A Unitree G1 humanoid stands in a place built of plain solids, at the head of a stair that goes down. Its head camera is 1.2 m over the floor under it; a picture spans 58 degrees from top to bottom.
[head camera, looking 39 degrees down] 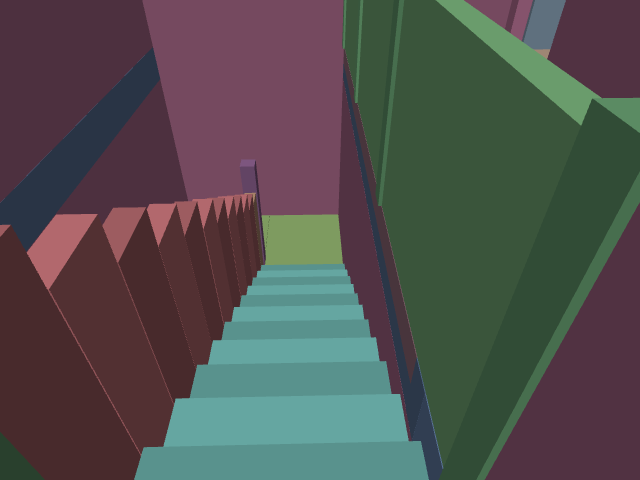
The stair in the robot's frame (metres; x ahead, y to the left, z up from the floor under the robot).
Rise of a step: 0.17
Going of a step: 0.27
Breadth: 0.88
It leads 1 degrees to the left of straight ahead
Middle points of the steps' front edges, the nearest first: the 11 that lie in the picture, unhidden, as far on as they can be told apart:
0.66 0.12 -0.17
0.93 0.12 -0.34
1.21 0.13 -0.51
1.48 0.14 -0.68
1.75 0.14 -0.85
2.02 0.15 -1.02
2.30 0.15 -1.19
2.57 0.16 -1.36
2.84 0.17 -1.53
3.11 0.17 -1.70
3.39 0.18 -1.87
